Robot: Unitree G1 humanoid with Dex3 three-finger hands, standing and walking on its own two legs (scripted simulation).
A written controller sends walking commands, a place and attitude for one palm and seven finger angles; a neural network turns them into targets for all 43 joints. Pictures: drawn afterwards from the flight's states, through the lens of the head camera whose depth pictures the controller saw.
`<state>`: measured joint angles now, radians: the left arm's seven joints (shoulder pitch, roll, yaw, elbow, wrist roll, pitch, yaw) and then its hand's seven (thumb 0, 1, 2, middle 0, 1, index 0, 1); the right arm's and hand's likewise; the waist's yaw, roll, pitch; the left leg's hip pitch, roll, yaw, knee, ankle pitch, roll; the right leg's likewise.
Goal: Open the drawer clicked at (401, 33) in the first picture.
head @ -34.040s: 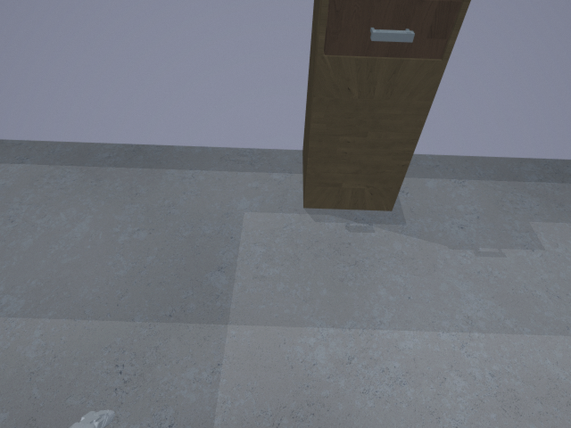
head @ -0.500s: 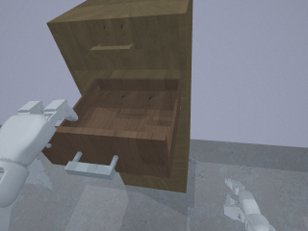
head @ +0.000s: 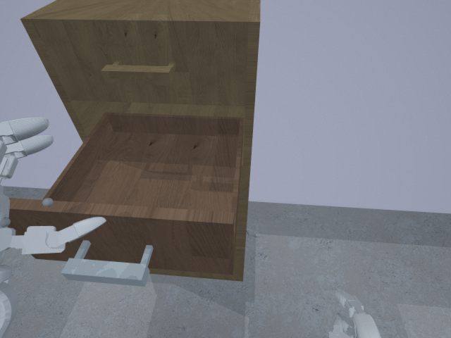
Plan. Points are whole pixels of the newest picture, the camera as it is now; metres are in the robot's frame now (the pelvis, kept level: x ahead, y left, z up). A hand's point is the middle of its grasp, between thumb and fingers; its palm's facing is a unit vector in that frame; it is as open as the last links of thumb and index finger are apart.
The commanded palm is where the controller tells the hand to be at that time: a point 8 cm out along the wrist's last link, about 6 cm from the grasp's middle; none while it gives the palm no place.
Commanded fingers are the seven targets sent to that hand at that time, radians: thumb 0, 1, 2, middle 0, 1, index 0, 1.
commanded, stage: draw the hand back to the body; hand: left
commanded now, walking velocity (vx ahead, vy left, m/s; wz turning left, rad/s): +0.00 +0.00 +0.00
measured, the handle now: (111, 259) +0.22 +0.21 +0.06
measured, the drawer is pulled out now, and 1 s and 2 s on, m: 0.30 0.30 0.30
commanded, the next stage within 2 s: step back with the hand held close in 0.60 s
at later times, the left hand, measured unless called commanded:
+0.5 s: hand (36, 212) +0.18 +0.23 +0.24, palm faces +0.47 -0.80 -0.38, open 7.9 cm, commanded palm +0.13 +0.28 +0.25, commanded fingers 0.00 0.90 0.90 -0.20 -0.30 -0.20 -0.30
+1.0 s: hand (45, 217) +0.18 +0.22 +0.23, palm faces +0.36 -0.77 -0.52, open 7.4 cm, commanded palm +0.11 +0.28 +0.25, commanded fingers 0.00 0.90 0.90 -0.20 -0.30 -0.20 -0.30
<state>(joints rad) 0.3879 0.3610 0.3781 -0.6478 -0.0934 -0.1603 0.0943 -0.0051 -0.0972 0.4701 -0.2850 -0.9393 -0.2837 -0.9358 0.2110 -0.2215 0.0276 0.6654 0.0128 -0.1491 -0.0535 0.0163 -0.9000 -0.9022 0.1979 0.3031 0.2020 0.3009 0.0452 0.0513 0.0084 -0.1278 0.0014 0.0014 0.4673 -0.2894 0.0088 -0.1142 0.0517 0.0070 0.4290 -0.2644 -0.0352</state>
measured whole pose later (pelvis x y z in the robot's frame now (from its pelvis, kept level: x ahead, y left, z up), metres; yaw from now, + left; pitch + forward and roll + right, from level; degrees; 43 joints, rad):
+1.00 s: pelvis -0.03 +0.00 +0.00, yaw -1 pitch +2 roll -1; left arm 0.52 0.45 0.48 -0.66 -0.07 -0.21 0.10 0.01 0.89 0.90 -0.21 -0.30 -0.21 -0.30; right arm 0.18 -0.25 -0.02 0.59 0.04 -0.04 -0.05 0.02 -0.90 -0.90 0.20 0.30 0.20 0.30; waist -0.02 0.05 -0.01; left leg -0.27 0.01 0.02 0.48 -0.24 0.01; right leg -0.26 0.05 0.02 0.44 -0.21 -0.03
